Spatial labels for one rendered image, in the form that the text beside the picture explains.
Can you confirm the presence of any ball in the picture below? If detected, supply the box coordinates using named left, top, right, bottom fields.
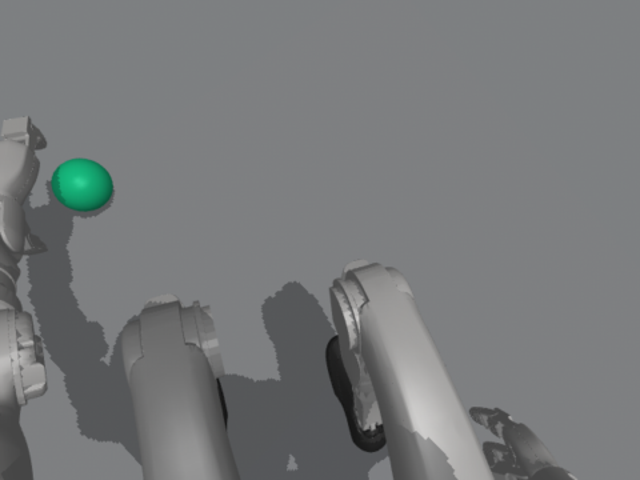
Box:
left=51, top=158, right=113, bottom=211

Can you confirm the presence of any left robot hand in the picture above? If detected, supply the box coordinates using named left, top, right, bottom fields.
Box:
left=0, top=116, right=48, bottom=255

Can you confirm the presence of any right robot foot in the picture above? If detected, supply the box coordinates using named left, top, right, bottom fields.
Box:
left=326, top=335, right=386, bottom=452

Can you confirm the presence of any left robot arm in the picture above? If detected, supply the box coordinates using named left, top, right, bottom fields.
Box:
left=0, top=195, right=47, bottom=480

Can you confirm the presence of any right robot hand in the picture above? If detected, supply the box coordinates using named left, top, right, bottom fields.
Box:
left=469, top=407, right=559, bottom=480

